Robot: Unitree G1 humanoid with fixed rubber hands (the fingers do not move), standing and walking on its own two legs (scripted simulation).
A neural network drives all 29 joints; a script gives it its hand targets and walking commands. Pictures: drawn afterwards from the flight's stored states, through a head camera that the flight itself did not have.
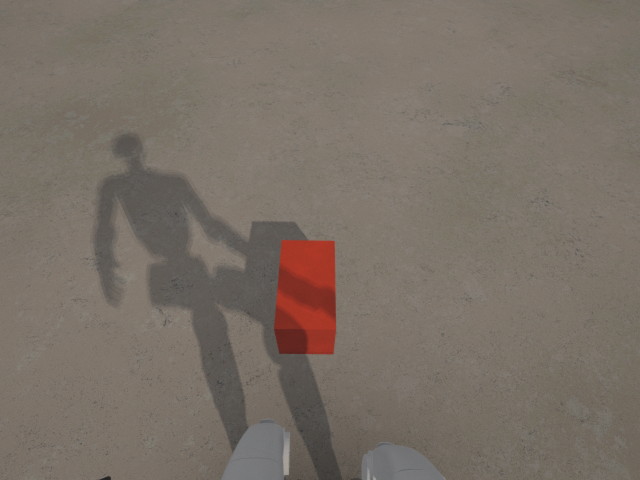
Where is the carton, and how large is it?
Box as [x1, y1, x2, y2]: [274, 240, 335, 353]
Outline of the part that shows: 282,240 274,330 279,353 333,353 335,334 334,241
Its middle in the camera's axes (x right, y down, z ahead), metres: -0.04 +0.19 +1.22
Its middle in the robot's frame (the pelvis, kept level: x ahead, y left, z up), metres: +0.66 +0.07 -0.62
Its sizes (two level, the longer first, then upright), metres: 0.299 0.169 0.193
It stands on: the floor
